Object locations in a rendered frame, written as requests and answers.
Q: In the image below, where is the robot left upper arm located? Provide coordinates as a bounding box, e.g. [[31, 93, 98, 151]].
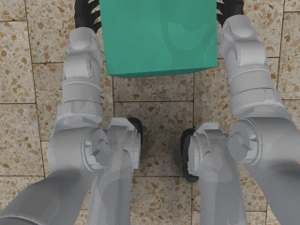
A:
[[0, 126, 112, 225]]

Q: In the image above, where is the robot right upper arm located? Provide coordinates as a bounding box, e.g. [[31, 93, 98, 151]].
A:
[[227, 117, 300, 225]]

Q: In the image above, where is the robot right hand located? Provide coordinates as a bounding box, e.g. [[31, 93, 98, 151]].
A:
[[217, 0, 244, 28]]

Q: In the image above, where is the carton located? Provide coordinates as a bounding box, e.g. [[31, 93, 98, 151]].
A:
[[98, 0, 218, 79]]

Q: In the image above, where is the robot left forearm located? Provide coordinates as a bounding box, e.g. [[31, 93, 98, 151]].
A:
[[47, 27, 104, 162]]

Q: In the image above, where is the robot left thigh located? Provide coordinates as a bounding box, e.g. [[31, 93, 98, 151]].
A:
[[85, 125, 141, 225]]

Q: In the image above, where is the robot left hand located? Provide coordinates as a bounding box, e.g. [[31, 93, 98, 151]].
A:
[[74, 0, 102, 33]]

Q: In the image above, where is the robot right forearm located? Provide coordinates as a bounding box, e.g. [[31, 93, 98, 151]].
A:
[[218, 14, 300, 134]]

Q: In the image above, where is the robot right foot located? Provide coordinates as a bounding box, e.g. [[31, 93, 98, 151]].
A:
[[180, 128, 199, 183]]

